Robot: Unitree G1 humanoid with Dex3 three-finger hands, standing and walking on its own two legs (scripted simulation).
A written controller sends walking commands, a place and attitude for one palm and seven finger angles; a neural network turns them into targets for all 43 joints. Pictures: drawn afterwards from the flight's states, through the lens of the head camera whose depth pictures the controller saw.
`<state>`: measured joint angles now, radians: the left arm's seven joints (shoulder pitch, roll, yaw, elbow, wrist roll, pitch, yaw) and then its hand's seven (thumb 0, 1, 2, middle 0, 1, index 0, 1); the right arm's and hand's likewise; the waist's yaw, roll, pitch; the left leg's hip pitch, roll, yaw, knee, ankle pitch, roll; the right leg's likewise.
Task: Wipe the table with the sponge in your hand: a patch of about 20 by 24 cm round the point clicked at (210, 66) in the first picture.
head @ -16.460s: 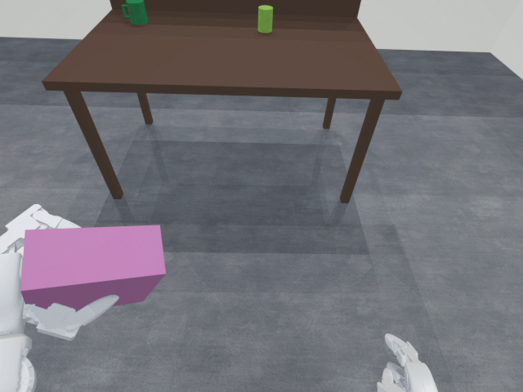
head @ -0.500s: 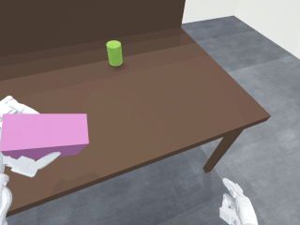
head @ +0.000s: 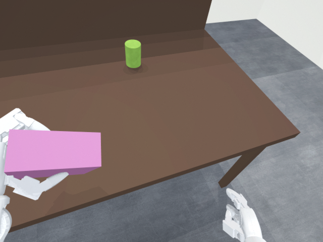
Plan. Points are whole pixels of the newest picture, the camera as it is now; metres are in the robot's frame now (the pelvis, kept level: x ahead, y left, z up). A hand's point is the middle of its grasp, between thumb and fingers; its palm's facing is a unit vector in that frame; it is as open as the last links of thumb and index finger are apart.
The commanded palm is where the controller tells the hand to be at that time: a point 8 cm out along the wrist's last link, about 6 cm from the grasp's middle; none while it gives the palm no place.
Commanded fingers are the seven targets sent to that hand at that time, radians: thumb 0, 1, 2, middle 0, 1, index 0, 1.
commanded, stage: come to a stop and stand still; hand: left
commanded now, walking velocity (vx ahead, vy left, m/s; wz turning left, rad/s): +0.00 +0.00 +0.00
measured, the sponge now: (68, 156) +0.24 +0.21 +0.13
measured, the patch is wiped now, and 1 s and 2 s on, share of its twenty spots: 0.00 0.00 0.00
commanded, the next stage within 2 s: look again from close up in 0.04 s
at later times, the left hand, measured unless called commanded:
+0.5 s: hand (37, 159) +0.22 +0.24 +0.15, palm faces +0.34 -0.85 -0.41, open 10.1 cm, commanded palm +0.15 +0.28 +0.18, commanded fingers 0.00 0.10 1.30 -1.20 -1.60 -1.20 -1.60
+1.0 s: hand (67, 156) +0.23 +0.20 +0.15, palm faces +0.32 -0.86 -0.40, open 10.1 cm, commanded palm +0.16 +0.23 +0.18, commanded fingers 0.00 0.10 1.30 -1.20 -1.60 -1.20 -1.60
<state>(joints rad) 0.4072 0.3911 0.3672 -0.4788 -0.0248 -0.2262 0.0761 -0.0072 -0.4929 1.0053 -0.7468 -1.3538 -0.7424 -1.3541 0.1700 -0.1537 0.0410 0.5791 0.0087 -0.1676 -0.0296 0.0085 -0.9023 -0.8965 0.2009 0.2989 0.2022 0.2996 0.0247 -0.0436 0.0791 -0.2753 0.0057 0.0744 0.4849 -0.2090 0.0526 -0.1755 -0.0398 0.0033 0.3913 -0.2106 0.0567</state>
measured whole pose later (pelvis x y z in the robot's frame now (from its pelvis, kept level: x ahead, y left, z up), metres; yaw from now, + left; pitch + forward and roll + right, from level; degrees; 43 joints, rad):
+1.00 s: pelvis +0.00 -0.05 +0.00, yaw +0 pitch +0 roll -2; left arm 0.42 0.39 0.36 -0.49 -0.05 -0.18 0.06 -0.01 -0.49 1.01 -0.75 -1.35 -0.74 -1.35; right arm 0.20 -0.18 0.01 0.56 0.02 -0.12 -0.02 0.01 -0.90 -0.90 0.20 0.30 0.20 0.30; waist 0.01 -0.02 0.06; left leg -0.30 0.08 0.04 0.51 -0.22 -0.01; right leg -0.20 0.03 -0.02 0.42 -0.23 -0.01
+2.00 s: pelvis +0.00 +0.01 -0.01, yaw -1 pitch +0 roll -2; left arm 0.41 0.42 0.39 -0.57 0.00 -0.14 0.11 -0.01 -0.49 1.01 -0.74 -1.35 -0.74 -1.35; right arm 0.17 -0.19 0.05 0.55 -0.01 -0.14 0.00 0.01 -0.90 -0.90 0.20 0.30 0.20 0.30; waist 0.04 -0.07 0.12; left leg -0.30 0.00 0.09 0.55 -0.25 0.07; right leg -0.22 -0.05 0.00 0.49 -0.26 0.02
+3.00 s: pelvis -0.04 -0.02 -0.01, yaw +0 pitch +0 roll -2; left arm 0.22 0.55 0.49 -0.38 -0.05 -0.26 0.10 -0.01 -0.49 1.01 -0.74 -1.35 -0.74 -1.35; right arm 0.22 -0.22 0.08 0.59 0.01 -0.17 -0.02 0.01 -0.90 -0.90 0.20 0.30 0.20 0.30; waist 0.04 -0.03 0.05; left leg -0.38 0.02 0.03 0.58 -0.22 0.03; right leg -0.29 0.00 -0.01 0.50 -0.21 0.02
